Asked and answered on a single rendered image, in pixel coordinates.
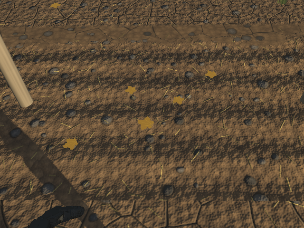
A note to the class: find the robot left hand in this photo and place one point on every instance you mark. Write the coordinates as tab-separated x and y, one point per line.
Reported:
57	215

